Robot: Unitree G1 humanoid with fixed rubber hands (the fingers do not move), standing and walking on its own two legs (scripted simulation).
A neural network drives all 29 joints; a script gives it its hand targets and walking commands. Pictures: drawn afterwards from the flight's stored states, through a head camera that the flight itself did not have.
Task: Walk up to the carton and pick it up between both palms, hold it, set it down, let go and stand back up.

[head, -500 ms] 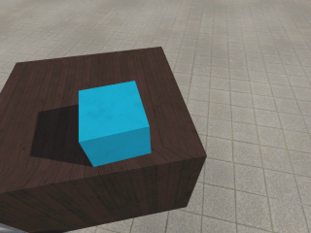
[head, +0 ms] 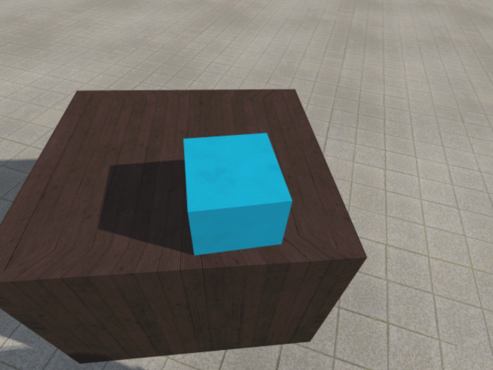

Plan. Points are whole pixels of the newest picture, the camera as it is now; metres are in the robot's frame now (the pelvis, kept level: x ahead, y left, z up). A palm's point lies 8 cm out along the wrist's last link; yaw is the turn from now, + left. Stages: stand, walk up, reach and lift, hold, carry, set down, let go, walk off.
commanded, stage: walk up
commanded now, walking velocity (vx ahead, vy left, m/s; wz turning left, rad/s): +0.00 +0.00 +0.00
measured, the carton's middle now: (232, 191) +0.52 +0.07 -0.05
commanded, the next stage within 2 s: none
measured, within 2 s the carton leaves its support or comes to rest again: neither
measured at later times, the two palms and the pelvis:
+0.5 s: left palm out of the picture -0.01 +0.28 -0.13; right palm out of the picture +0.02 -0.22 -0.15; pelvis +0.00 +0.03 +0.00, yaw +3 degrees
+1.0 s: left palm out of the picture -0.04 +0.40 -0.15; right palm out of the picture +0.04 -0.11 -0.09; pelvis +0.00 +0.15 +0.02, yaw +9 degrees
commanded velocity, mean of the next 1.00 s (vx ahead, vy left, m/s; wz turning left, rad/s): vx -0.02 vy -0.02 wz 0.13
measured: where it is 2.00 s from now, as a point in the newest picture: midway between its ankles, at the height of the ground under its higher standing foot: outside the picture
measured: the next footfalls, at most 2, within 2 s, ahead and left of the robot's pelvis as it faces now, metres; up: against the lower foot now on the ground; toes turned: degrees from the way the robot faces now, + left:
left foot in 0.70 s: +0.03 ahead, +0.24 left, +0.00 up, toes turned +13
right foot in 1.40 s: +0.04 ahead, -0.09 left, +0.00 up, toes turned +14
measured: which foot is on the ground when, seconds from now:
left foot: down 0.00-0.40, up 0.42-0.68, down 0.70-1.00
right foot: down 0.00-0.72, up 0.74-1.00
